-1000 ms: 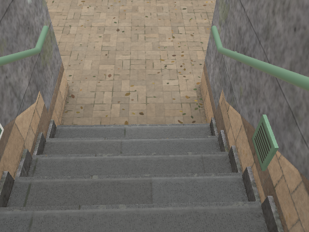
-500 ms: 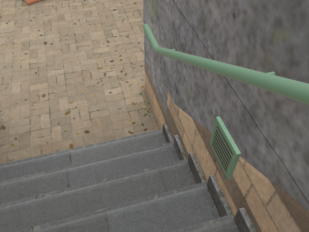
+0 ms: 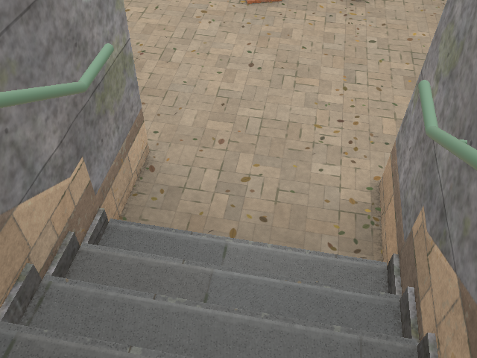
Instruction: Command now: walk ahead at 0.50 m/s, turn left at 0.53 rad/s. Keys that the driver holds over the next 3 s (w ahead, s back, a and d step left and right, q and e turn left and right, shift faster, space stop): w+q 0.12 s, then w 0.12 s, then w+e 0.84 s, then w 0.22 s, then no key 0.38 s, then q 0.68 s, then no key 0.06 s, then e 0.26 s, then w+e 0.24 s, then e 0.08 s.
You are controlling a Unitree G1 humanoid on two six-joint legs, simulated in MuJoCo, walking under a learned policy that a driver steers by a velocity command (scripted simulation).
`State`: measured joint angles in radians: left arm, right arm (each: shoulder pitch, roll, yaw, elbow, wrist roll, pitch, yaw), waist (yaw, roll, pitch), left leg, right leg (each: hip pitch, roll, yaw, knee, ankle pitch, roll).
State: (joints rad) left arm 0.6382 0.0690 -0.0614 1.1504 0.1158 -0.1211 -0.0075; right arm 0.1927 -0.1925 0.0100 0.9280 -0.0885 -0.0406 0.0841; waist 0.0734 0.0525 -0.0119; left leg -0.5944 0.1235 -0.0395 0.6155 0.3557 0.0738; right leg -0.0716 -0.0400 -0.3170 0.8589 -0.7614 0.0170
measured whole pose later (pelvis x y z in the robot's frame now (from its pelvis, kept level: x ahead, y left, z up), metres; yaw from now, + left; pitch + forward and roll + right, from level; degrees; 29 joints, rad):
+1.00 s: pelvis +0.61 +0.04 -0.38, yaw -12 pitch +2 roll -3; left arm 0.63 0.09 -0.05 1.06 0.09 -0.11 -0.04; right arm 0.07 -0.17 0.05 0.80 -0.08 -0.07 0.05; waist 0.15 0.03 -0.05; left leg -0.46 0.06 -0.03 0.47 0.23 -0.01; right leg -0.35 0.15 0.11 1.22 -0.90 -0.06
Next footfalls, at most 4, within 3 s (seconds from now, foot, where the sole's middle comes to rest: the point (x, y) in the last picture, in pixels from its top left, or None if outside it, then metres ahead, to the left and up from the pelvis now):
0.12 left None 0.20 0.14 -0.87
0.58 right None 0.49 -0.07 -1.04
1.04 left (222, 341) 0.76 0.13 -1.21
1.60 right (291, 307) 1.02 -0.15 -1.38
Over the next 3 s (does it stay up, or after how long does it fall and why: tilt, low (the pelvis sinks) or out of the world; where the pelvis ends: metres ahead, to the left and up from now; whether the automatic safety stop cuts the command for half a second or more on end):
stays up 1.10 -0.06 -0.66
